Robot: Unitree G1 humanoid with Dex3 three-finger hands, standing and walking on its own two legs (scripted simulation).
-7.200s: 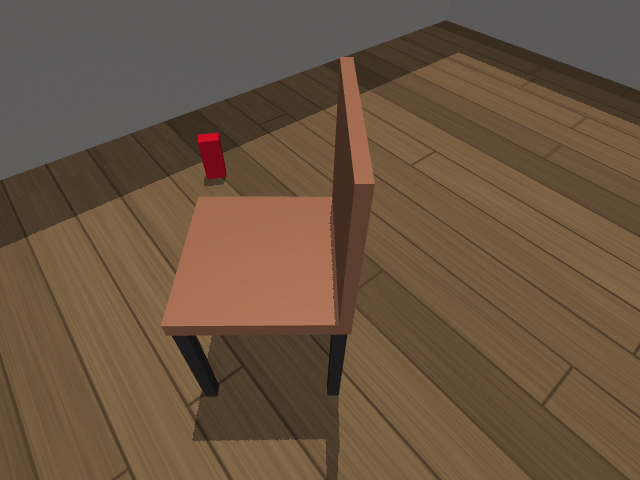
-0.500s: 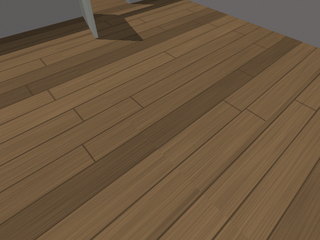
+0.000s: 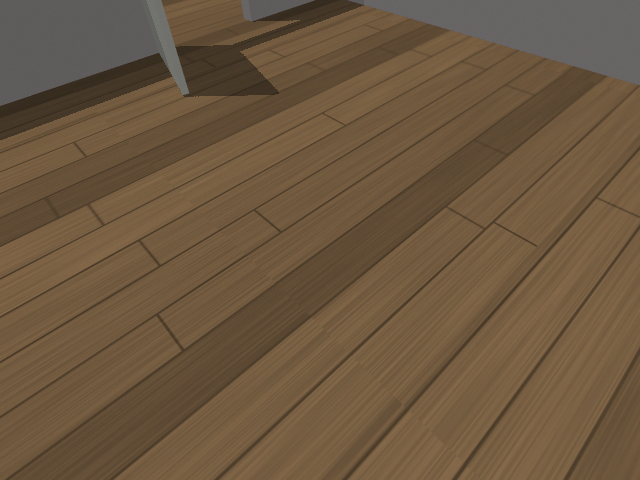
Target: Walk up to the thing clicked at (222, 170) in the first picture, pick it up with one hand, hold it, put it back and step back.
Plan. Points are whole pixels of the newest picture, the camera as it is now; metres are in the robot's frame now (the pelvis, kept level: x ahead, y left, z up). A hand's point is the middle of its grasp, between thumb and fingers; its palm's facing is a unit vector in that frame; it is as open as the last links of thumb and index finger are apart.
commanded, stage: walk up
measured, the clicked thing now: out of the picture -0.68 +1.55 -0.66
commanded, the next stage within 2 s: none
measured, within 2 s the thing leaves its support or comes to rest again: neither
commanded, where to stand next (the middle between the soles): +0.35 +0.06 m, yaw +2 degrees
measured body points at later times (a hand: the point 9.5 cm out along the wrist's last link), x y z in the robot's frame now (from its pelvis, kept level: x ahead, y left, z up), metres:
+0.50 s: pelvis +0.18 +0.03 +0.00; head +0.20 +0.07 +0.44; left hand +0.23 +0.34 -0.14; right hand +0.31 -0.27 -0.09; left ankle +0.21 +0.15 -0.73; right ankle +0.18 -0.13 -0.66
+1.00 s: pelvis +0.31 -0.03 +0.00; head +0.37 -0.04 +0.44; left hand +0.18 +0.28 -0.08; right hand +0.58 -0.23 -0.13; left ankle +0.22 +0.11 -0.66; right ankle +0.40 -0.09 -0.73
